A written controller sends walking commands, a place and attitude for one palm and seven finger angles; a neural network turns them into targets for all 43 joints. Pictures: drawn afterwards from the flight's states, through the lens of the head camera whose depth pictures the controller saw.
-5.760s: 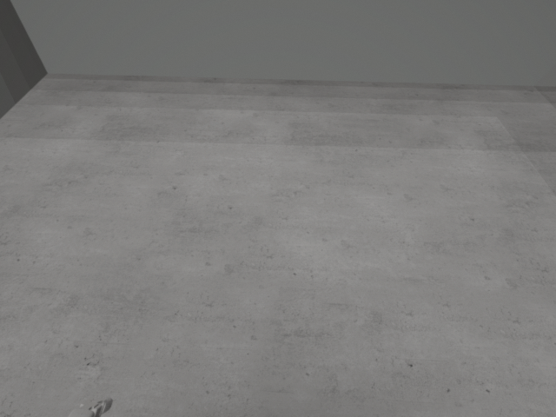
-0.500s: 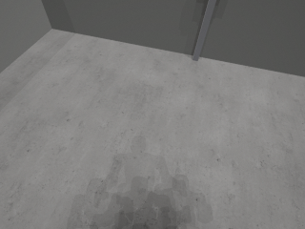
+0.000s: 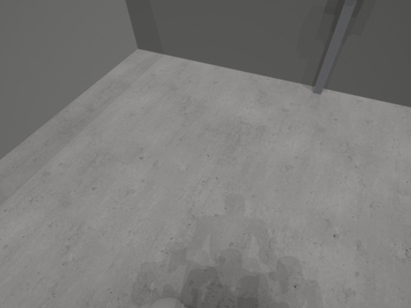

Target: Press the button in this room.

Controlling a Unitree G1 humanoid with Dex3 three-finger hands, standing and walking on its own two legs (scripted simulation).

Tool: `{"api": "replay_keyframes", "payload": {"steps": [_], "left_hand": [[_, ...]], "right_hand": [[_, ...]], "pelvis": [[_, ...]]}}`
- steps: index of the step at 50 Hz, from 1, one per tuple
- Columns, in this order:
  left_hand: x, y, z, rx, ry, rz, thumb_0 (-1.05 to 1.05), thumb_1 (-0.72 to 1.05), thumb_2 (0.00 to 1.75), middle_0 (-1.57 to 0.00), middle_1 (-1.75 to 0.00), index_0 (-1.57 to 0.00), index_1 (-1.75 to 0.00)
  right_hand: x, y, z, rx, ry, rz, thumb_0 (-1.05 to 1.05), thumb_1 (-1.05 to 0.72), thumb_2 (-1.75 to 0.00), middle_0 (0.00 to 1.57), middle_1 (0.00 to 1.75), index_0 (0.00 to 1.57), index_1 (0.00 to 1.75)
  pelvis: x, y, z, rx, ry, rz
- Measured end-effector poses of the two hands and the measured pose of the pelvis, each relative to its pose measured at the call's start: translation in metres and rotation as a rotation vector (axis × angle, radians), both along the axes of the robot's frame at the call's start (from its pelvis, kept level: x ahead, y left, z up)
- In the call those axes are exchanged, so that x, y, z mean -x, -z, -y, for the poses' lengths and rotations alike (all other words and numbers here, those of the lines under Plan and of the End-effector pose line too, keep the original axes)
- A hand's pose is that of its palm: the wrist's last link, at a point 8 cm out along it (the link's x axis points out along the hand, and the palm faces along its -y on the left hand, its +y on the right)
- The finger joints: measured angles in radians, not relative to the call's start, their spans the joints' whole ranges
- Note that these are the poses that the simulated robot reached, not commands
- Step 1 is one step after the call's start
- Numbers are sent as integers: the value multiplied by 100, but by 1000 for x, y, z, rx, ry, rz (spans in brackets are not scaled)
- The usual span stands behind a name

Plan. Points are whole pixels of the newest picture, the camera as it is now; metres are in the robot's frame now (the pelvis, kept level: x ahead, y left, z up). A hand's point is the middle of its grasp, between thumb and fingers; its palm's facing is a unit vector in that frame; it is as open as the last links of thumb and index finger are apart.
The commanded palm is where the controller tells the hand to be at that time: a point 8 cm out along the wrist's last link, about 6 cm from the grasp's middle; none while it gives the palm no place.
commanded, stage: turn or walk to find it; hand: left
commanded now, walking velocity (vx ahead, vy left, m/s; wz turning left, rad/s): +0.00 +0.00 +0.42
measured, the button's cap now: out of the picture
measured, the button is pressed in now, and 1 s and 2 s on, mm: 0 0 0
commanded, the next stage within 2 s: none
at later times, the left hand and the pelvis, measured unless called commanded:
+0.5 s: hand out of the picture +0.01 +0.28 -0.17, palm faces +0.23 -0.94 -0.23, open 7.4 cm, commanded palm none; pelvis -0.03 +0.06 +0.00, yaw +11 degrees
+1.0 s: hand out of the picture -0.07 +0.22 -0.16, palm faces +0.42 -0.87 -0.26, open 7.4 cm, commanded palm none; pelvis -0.05 +0.02 +0.00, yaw +25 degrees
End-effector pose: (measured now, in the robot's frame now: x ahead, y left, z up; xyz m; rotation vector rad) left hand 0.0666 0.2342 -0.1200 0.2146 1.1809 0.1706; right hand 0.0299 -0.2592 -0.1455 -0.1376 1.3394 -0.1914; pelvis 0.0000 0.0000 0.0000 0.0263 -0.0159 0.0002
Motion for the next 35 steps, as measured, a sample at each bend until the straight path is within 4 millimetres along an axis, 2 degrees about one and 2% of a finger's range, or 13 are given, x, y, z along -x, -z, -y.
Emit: {"api": "replay_keyframes", "payload": {"steps": [5, 10, 14, 19, 24, 29, 35], "left_hand": [[37, 14, -19, 25, -71, -58, 1, 90, 90, -21, -30, -20, -30], [76, 41, -54, 49, -159, -122, 1, 90, 90, -21, -30, -20, -30], [92, 41, -76, 43, -195, -168, 1, 90, 90, -21, -30, -20, -30], [88, 28, -90, 41, -218, -115, 1, 91, 90, -20, -30, -20, -30], [76, 18, -93, 30, -231, -45, 1, 91, 90, -20, -30, -20, -30], [61, 10, -84, 20, -235, 19, 1, 91, 90, -20, -30, -20, -30], [55, 1, -60, -7, -247, 87, 1, 90, 90, -20, -30, -20, -30]], "right_hand": [[-16, -6, -15, 29, -72, -8, 0, -91, -90, 20, 29, 20, 30], [-47, -9, -46, 69, -157, 74, 0, -91, -90, 20, 29, 20, 30], [-59, -21, -70, 76, -195, 131, 0, -91, -90, 20, 29, 20, 30], [-62, -29, -91, 60, -231, 144, 0, -91, -90, 20, 30, 20, 30], [-56, -26, -98, 37, -248, 135, 0, -91, -90, 21, 30, 20, 30], [-42, -18, -90, 20, -254, 99, 0, -91, -90, 21, 30, 20, 30], [-25, 0, -63, -3, -265, 38, 0, -91, -90, 21, 30, 20, 30]], "pelvis": [[5, 3, -14, 10, -44, -4], [10, 16, -39, 34, -95, -6], [15, 11, -51, 43, -106, 0], [20, 0, -60, 55, -141, 0], [25, -2, -61, 54, -180, -1], [31, -1, -53, 47, -224, -5], [37, 5, -31, 27, -278, -18]]}}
